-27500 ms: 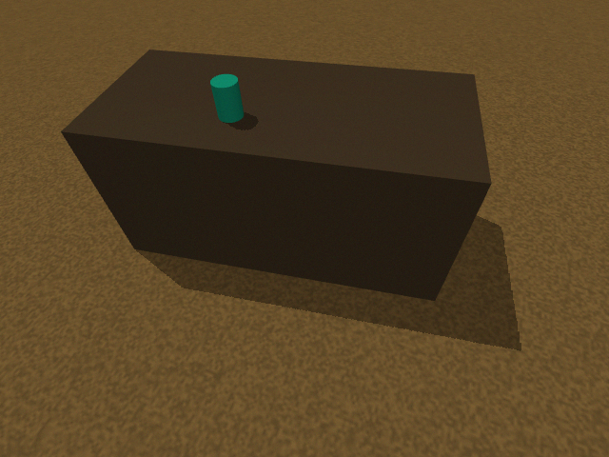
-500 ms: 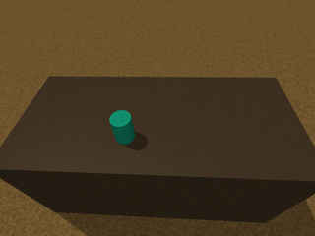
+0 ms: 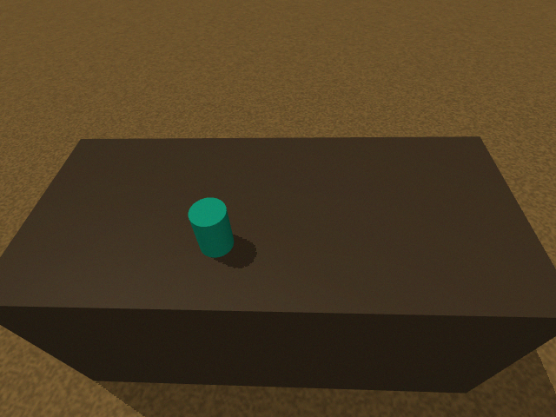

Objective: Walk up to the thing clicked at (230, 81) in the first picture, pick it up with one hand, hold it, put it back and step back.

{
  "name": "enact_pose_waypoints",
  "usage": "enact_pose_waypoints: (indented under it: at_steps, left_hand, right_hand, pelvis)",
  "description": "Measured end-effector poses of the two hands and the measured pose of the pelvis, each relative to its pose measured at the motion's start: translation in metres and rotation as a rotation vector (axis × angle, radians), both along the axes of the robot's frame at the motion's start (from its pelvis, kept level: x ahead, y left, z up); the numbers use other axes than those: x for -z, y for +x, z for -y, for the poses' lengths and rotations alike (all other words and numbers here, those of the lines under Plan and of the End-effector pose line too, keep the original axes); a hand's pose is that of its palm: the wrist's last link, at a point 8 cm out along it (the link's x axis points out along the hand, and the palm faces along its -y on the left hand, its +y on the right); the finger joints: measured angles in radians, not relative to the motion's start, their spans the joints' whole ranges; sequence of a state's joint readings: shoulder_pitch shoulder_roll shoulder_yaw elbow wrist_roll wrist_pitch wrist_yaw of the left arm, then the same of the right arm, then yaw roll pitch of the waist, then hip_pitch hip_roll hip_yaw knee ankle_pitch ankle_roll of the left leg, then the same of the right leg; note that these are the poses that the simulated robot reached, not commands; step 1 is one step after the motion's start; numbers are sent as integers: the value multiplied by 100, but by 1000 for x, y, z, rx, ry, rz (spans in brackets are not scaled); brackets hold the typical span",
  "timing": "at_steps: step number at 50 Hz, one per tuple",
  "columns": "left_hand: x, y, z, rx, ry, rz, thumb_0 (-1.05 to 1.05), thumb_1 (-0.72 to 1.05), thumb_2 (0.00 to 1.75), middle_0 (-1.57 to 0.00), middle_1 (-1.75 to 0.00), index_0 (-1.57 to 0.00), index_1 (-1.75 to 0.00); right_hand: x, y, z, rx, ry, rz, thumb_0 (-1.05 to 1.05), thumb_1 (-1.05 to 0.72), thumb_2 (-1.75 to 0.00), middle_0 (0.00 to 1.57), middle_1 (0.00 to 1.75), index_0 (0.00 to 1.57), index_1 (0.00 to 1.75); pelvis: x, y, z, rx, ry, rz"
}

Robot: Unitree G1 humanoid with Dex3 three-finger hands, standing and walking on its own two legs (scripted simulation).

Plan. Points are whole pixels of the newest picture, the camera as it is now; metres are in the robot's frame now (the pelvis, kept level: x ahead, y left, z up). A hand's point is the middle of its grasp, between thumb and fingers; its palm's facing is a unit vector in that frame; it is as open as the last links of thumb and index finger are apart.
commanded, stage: stand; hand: left
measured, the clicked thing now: (212, 228) +0.51 +0.18 -0.12
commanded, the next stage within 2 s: step back in 0.84 s
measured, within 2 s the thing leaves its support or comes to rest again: neither
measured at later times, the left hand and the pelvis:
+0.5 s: hand out of the picture +0.08 +0.25 -0.16, palm faces -0.02 -0.94 -0.34, open 7.4 cm; pelvis +0.01 +0.00 +0.00, yaw +0 degrees
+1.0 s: hand out of the picture +0.09 +0.27 -0.16, palm faces -0.03 -0.93 -0.37, open 7.4 cm; pelvis -0.02 +0.01 -0.01, yaw -1 degrees
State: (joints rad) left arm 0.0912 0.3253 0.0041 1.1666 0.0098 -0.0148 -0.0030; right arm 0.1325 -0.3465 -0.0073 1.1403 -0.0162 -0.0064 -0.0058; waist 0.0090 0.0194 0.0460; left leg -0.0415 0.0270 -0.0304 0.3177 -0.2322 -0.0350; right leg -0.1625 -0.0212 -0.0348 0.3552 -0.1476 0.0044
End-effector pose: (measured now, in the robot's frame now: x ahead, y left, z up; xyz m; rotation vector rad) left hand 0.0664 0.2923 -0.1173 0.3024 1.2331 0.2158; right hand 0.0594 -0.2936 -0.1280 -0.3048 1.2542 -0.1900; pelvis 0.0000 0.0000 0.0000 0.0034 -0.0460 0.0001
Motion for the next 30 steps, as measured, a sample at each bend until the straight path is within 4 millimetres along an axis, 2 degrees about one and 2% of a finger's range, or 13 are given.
enact_pose_waypoints:
  at_steps: [14, 30]
  left_hand:
    - [2, -3, -1, 3, 0, -28, 1, 90, 90, -20, -30, -21, -31]
    - [1, 13, -2, 16, -2, -16, 1, 90, 90, -20, -30, -21, -30]
  right_hand:
    - [0, -8, 2, 11, -1, -30, 0, -90, -89, 20, 30, 21, 30]
    - [0, 5, 0, 8, -2, -16, 0, -90, -89, 20, 30, 21, 30]
  pelvis:
    - [0, 3, 1, 5, -2, -8]
    - [0, 10, -1, 9, -2, -16]
